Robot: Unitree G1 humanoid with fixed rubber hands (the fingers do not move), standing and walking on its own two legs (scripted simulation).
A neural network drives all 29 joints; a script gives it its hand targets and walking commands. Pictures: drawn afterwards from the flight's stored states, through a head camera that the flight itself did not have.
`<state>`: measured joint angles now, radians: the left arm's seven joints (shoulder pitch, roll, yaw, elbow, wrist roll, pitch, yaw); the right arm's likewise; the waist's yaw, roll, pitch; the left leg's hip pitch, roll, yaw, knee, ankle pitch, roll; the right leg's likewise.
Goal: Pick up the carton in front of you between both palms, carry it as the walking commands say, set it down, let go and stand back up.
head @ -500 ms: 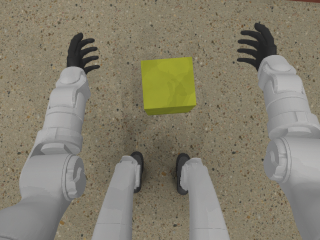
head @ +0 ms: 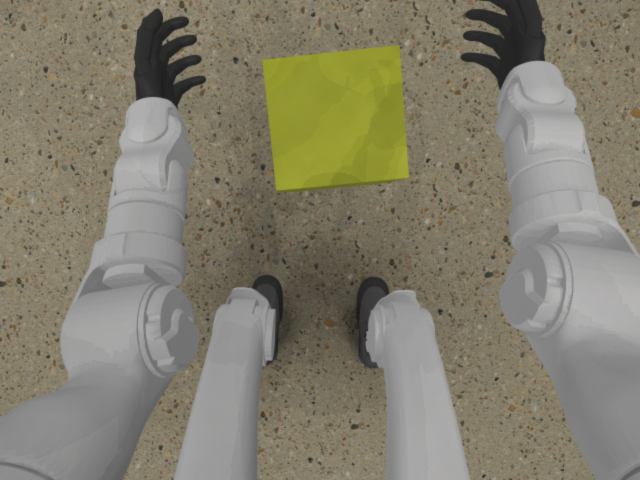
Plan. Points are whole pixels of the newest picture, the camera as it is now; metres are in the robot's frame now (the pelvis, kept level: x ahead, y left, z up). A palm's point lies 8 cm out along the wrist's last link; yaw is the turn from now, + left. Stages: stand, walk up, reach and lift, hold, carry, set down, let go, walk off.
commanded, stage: reach and lift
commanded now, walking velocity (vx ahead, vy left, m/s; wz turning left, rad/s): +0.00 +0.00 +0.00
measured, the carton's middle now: (334, 132) +0.50 -0.02 -0.46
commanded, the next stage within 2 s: none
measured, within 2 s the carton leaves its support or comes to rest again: leaves its support in 1.42 s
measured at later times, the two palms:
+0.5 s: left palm (219, 133) +0.49 +0.17 -0.36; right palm (447, 115) +0.51 -0.20 -0.36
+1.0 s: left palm (229, 135) +0.49 +0.16 -0.39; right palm (430, 115) +0.52 -0.18 -0.39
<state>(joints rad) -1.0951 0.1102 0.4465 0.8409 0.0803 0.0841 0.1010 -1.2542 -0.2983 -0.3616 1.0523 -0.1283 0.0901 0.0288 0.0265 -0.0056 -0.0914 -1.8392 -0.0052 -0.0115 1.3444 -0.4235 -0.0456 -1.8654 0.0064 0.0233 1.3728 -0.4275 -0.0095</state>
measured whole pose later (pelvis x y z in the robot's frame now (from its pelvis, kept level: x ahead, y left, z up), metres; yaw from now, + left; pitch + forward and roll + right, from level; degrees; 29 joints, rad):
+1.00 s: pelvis -0.05 +0.01 -0.22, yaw +1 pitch +37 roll +3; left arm -1.47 0.23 0.19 1.11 -0.20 0.05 0.18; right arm -1.61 -0.47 0.02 1.28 0.20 0.06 -0.04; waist 0.03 0.04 0.38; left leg -2.25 -0.04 0.00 2.18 -0.58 -0.06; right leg -2.28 0.00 0.05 2.21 -0.58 0.00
